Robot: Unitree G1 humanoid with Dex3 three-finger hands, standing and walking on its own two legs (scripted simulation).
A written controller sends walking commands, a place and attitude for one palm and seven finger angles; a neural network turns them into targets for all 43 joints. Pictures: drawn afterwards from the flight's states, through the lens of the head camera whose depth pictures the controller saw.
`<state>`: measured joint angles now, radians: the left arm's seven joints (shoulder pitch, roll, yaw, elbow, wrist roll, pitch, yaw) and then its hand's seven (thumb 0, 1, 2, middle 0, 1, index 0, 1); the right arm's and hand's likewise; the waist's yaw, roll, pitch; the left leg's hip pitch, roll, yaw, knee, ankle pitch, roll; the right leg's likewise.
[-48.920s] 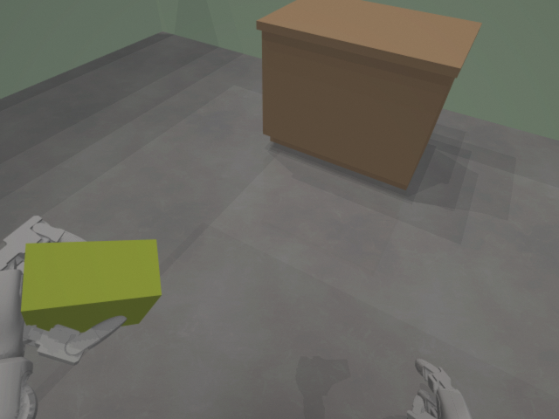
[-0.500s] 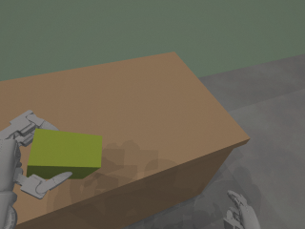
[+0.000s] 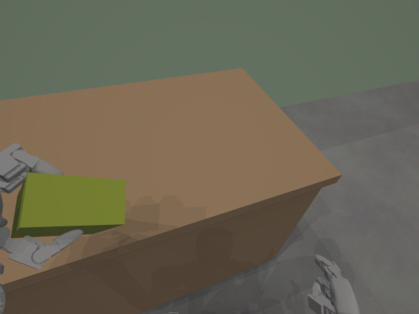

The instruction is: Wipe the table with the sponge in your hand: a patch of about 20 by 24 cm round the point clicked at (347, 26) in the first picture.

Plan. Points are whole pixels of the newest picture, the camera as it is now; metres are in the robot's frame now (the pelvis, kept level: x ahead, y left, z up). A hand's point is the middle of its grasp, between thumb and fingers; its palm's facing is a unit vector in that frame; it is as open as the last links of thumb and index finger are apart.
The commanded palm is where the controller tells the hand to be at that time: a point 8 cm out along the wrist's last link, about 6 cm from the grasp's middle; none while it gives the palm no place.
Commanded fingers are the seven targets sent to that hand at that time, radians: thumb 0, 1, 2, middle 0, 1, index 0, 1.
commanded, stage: step back with the hand held close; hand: left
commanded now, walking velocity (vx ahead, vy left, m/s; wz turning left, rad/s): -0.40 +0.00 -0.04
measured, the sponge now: (81, 209) +0.23 +0.21 +0.15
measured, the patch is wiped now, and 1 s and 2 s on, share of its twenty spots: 1.00 1.00 1.00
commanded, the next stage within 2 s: stop stepping back and stand still in 0.56 s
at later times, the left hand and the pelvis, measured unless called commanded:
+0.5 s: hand (2, 280) +0.12 +0.24 +0.17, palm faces +0.33 -0.85 -0.42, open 10.2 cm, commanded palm +0.06 +0.28 +0.20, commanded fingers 0.00 0.10 1.30 -1.20 -1.60 -1.20 -1.60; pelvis -0.11 +0.00 +0.01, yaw -3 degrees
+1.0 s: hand out of the picture -0.09 +0.19 +0.17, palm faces +0.32 -0.89 -0.34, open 10.2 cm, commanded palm -0.14 +0.24 +0.20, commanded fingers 0.00 0.10 1.30 -1.20 -1.60 -1.20 -1.60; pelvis -0.30 -0.04 -0.01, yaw -1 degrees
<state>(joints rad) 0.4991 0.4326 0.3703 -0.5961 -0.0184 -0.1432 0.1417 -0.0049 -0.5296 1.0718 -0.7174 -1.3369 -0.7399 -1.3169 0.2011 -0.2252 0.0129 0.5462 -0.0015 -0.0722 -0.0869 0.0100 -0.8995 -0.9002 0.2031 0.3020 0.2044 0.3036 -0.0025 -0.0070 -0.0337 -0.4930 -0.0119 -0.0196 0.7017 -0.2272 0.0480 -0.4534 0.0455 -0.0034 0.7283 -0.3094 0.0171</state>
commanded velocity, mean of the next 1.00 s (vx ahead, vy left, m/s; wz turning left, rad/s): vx -0.12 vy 0.06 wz -0.01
